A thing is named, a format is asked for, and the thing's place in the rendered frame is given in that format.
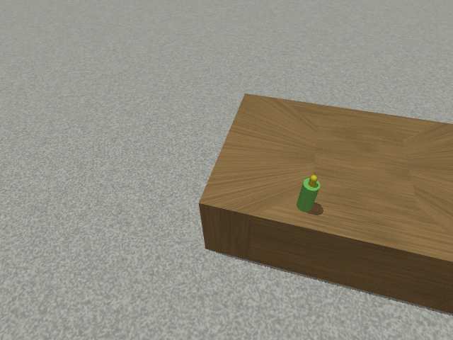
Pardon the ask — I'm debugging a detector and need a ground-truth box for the bottle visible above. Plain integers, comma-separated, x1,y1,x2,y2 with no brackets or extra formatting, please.
297,175,320,212

